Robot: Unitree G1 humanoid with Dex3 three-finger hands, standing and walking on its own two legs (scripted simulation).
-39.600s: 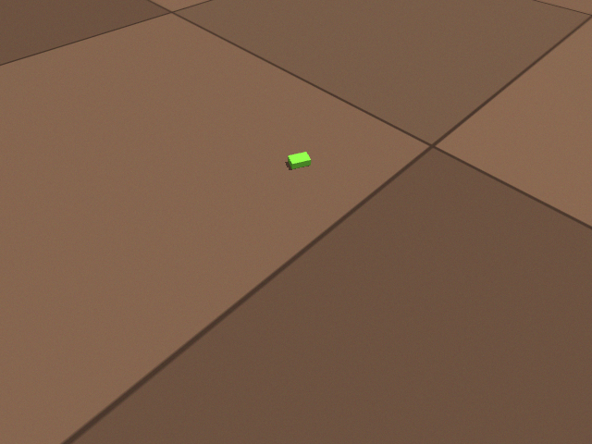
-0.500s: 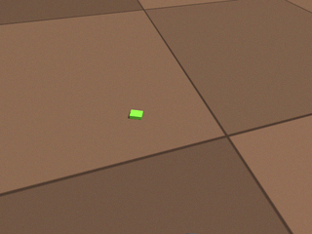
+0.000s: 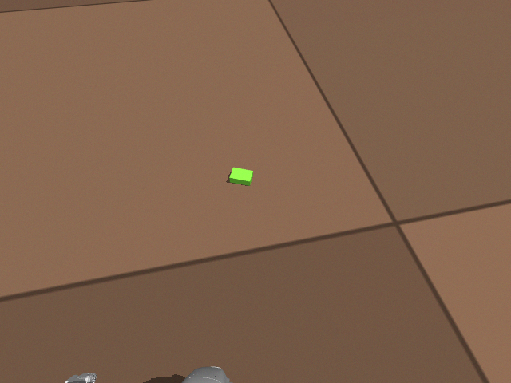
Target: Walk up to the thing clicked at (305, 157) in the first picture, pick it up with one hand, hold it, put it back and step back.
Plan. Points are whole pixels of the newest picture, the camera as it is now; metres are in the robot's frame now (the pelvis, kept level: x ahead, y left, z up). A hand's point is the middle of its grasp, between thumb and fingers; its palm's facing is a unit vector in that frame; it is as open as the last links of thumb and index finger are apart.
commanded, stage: step back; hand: left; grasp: from above
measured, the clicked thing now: (241, 176) +1.07 +0.15 -0.74
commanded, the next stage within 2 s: stand in 0.16 s
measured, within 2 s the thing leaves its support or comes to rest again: neither
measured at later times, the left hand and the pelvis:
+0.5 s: hand out of the picture +0.09 +0.26 -0.13, palm faces -0.03 -0.94 -0.33, open 7.4 cm; pelvis +0.01 +0.01 +0.02, yaw -1 degrees
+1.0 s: hand out of the picture +0.07 +0.26 -0.13, palm faces -0.05 -0.94 -0.33, open 7.4 cm; pelvis +0.01 +0.00 +0.02, yaw -1 degrees
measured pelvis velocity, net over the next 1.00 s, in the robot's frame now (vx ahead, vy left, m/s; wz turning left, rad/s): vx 0.01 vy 0.00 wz -0.02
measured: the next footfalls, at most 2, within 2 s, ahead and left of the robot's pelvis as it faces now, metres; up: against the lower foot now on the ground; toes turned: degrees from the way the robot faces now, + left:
none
